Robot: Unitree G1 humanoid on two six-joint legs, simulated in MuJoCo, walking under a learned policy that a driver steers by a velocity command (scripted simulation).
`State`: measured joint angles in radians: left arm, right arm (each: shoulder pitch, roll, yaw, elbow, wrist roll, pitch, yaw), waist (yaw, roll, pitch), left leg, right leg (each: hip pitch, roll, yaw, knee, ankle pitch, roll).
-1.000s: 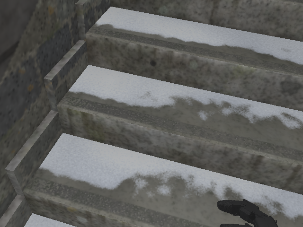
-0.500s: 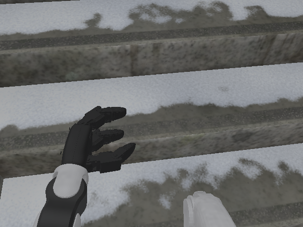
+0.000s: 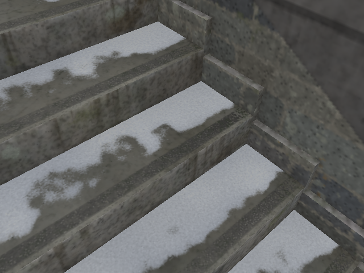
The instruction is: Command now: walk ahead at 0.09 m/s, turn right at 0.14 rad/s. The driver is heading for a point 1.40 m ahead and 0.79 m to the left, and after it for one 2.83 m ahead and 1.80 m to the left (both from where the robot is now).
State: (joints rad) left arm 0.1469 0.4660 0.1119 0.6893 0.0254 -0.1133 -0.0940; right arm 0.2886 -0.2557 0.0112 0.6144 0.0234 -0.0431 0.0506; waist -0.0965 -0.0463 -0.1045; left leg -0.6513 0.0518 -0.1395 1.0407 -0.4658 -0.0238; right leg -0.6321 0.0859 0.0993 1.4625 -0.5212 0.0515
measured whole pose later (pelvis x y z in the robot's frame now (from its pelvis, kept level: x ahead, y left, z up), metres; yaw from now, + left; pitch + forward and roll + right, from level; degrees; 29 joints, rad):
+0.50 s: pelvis +0.01 +0.03 -0.08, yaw +7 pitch +0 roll +5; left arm 0.26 0.40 0.13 0.73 0.12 0.00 -0.07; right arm 0.49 -0.18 0.05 0.51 -0.04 0.01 0.09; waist -0.21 -0.12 -0.04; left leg -0.89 -0.20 0.05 1.65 -0.70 -0.02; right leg 0.06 -0.24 -0.25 0.41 -0.43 0.06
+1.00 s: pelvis +0.04 +0.08 +0.07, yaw +33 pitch +5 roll -6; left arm -0.07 0.21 0.07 0.51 0.01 -0.08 0.09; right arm 0.59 -0.19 0.00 0.68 -0.02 -0.06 0.05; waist -0.07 0.08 -0.06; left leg -0.38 -0.30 -0.61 0.60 -0.17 0.05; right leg -0.99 0.04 0.10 1.62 -0.34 0.14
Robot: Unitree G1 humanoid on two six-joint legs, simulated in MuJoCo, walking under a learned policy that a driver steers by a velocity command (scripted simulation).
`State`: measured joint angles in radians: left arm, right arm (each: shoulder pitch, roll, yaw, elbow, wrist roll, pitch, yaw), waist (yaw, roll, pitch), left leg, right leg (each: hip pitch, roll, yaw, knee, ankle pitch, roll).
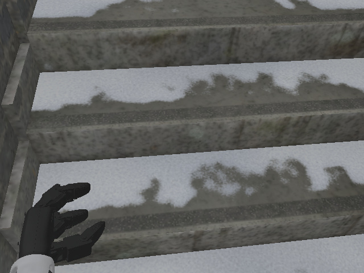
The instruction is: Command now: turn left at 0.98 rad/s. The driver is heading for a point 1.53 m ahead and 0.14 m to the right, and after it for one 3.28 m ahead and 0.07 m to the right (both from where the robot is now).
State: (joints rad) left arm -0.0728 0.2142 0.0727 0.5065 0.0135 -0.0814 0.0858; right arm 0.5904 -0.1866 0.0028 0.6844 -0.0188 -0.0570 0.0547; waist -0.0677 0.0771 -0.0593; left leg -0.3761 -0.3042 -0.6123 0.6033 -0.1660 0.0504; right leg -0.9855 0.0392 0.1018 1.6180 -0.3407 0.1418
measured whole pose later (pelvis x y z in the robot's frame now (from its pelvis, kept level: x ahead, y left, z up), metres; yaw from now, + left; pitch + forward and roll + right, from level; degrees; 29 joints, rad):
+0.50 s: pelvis +0.00 -0.08 -0.01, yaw +18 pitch +4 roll -1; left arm 0.03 0.13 -0.02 0.57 -0.02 -0.08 0.01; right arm 0.24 -0.23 -0.01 0.61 -0.01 -0.06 0.05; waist -0.05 0.01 -0.05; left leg -0.60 -0.01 -0.09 1.05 -0.50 -0.18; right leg -0.40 -0.04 -0.05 0.60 -0.27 0.01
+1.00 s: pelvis +0.18 -0.12 +0.01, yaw +21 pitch +2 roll -3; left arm 0.07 0.13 -0.02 0.54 0.00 0.09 -0.03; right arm 0.53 -0.18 -0.05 0.95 -0.01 -0.10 -0.04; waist -0.04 0.03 -0.07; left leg 0.05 0.20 -0.01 0.20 -0.26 -0.02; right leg -1.06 -0.11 -0.10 1.61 -0.54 -0.09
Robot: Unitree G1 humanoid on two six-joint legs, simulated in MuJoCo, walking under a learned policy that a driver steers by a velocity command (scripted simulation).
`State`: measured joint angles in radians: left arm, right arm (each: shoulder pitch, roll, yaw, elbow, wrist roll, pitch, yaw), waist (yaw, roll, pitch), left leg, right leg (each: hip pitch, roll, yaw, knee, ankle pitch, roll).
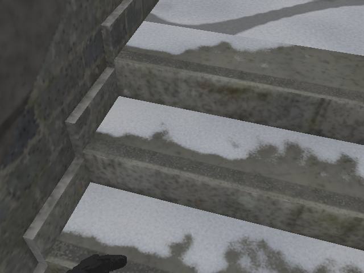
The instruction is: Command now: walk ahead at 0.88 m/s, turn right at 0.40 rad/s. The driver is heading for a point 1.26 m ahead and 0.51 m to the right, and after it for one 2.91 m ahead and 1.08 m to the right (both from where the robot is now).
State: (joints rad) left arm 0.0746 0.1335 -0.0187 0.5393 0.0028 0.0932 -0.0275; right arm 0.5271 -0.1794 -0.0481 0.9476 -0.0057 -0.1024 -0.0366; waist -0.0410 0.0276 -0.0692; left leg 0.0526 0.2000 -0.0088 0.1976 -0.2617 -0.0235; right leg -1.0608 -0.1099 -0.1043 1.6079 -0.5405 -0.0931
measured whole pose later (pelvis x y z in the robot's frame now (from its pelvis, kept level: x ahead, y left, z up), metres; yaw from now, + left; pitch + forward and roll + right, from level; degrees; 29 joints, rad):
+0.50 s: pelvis +0.32 -0.16 +0.19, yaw -21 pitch +7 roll +4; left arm 0.53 0.11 0.07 0.94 -0.01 -0.11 0.04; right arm -0.16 -0.03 0.11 0.49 -0.01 -0.06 -0.03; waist 0.11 -0.01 0.01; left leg -0.93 -0.05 0.13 1.23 -0.44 0.12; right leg -0.07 0.16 0.24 0.45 0.03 -0.14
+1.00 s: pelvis +0.69 -0.44 +0.40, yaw -39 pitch +5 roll -3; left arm 0.25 0.18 0.04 0.85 0.05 -0.04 0.00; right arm 0.29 -0.20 -0.05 0.73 -0.03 -0.15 0.03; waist -0.05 0.03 -0.05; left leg -0.66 -0.05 -0.17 2.01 -0.17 0.14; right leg -0.50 0.14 -0.06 0.85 -0.44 -0.11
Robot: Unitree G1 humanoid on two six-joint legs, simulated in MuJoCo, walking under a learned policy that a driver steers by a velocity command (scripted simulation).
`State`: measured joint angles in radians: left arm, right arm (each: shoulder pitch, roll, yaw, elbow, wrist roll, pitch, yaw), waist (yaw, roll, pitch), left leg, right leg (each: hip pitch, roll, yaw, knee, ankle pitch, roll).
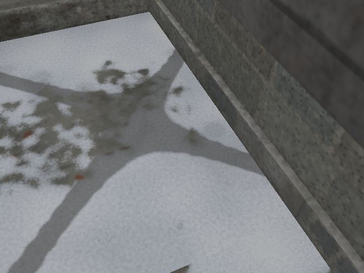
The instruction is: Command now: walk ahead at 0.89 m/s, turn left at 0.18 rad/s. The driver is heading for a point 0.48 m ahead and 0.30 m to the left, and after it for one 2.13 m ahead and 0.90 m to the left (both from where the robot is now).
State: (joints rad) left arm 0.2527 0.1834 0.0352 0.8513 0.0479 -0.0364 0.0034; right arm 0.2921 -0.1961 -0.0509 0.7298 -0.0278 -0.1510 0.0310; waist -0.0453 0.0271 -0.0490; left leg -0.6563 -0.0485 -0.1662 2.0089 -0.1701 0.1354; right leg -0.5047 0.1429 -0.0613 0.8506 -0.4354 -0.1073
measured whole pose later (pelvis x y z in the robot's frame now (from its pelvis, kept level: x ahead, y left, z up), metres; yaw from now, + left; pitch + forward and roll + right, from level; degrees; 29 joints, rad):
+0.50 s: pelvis +0.47 +0.05 +0.18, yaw +22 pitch +6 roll +2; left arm -0.04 0.12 -0.06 0.41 0.04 -0.08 0.03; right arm 0.52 -0.29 -0.07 0.88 -0.01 -0.08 0.00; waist -0.07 0.03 -0.07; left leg -0.17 -0.21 -0.16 0.51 -0.40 0.15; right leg -0.87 -0.10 0.13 1.27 -0.35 -0.01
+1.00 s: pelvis +0.90 +0.21 +0.17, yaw +48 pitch +2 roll +1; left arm 0.58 0.29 0.04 0.92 0.01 -0.11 0.03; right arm -0.05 -0.28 -0.02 0.56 -0.03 0.02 0.07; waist 0.08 0.05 0.00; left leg -0.81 -0.08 0.06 0.94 -0.10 0.16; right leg 0.27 -0.05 -0.28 0.30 -0.44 0.04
